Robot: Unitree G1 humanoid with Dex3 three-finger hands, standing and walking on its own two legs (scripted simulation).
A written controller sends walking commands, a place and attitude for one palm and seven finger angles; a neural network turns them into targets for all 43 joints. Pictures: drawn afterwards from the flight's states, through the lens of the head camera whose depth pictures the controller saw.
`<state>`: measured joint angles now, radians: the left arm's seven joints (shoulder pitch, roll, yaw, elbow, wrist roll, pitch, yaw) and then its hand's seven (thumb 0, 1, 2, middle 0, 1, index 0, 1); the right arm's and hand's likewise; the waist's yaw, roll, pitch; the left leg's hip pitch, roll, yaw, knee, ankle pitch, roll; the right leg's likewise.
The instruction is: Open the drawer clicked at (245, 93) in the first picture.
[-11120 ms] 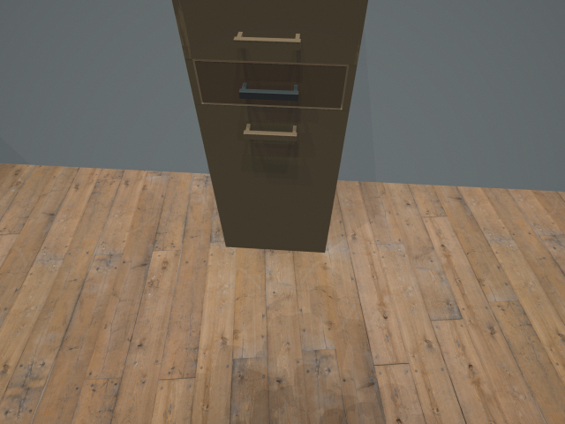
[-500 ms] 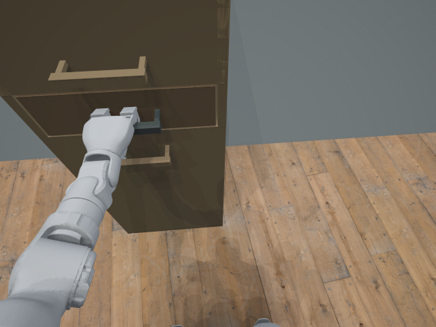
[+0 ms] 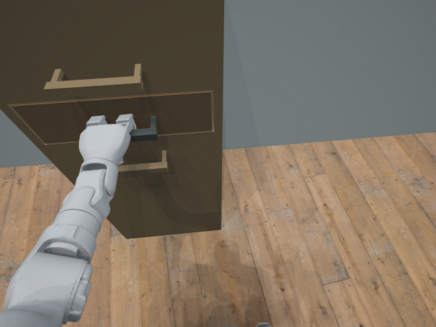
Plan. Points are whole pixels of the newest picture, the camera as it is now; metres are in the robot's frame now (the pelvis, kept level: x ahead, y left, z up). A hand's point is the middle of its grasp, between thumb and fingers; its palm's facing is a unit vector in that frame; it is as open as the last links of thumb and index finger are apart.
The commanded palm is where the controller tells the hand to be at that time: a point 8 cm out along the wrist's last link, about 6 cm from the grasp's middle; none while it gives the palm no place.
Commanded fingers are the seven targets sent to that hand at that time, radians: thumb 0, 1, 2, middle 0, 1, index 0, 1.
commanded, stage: pull the drawer open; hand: left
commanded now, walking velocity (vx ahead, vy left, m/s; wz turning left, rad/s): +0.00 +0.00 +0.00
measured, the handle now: (120, 129) +0.50 +0.20 +0.04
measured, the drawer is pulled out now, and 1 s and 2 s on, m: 0.00 0.06 0.27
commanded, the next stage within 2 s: none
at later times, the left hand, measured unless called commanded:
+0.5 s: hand (113, 167) +0.42 +0.21 +0.01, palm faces -0.03 -0.02 -1.00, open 5.5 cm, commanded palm +0.41 +0.20 +0.07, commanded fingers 0.00 0.90 0.90 -0.40 -1.35 -0.40 -1.35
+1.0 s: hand (113, 183) +0.39 +0.20 +0.01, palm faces -0.02 -0.05 -1.00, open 5.7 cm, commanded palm +0.34 +0.19 +0.07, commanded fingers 0.00 0.90 0.90 -0.40 -1.35 -0.40 -1.35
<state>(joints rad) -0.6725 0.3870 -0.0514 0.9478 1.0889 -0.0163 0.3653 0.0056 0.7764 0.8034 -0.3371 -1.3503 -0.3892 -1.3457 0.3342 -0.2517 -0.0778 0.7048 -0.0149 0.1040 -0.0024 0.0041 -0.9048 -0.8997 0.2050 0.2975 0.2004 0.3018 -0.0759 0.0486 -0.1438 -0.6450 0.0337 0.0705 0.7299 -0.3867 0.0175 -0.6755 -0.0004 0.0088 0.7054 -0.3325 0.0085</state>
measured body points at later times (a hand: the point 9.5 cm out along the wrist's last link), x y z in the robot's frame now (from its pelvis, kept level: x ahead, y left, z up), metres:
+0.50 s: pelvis +0.02 +0.00 +0.01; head +0.09 -0.01 +0.45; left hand +0.42 +0.21 +0.07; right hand +0.14 -0.26 -0.13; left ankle -0.03 +0.11 -0.71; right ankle -0.01 -0.13 -0.71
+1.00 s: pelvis +0.01 -0.01 +0.01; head +0.06 -0.03 +0.45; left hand +0.38 +0.20 +0.07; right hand +0.06 -0.28 -0.13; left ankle -0.03 +0.11 -0.71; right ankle -0.01 -0.13 -0.71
